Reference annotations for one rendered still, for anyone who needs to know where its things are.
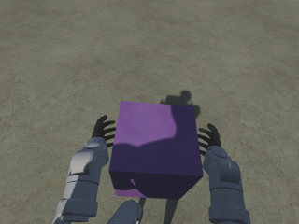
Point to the robot left hand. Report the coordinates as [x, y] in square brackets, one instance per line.
[98, 130]

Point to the robot left forearm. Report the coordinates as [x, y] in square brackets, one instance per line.
[83, 178]

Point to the left robot thigh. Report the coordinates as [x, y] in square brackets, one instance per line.
[128, 213]

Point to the robot right forearm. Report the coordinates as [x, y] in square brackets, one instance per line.
[227, 205]

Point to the robot right hand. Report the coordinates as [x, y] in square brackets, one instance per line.
[214, 139]

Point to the carton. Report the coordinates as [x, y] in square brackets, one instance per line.
[156, 151]

